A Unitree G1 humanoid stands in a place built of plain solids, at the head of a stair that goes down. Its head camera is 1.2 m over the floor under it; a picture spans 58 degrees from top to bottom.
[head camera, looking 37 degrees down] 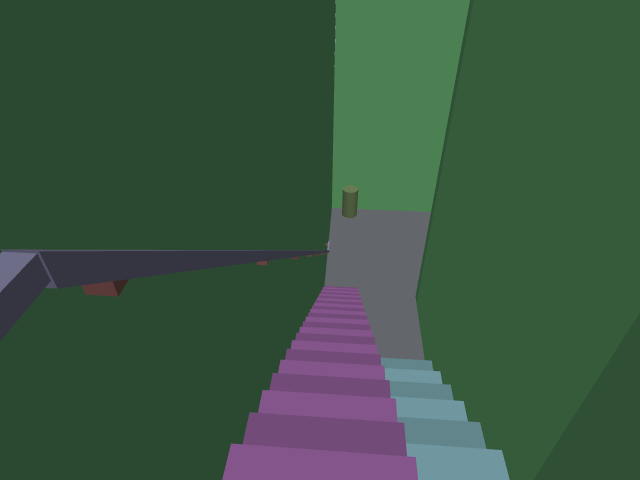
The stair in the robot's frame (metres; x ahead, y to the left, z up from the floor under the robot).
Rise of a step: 0.19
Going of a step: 0.25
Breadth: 0.69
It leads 4 degrees to the right of straight ahead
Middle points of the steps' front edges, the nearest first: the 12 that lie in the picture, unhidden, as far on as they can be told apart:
0.81 -0.01 -0.39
1.06 -0.03 -0.58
1.30 -0.04 -0.77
1.55 -0.06 -0.97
1.79 -0.08 -1.16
2.04 -0.10 -1.36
2.28 -0.12 -1.55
2.53 -0.13 -1.74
2.77 -0.15 -1.94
3.01 -0.17 -2.13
3.26 -0.19 -2.32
3.50 -0.21 -2.52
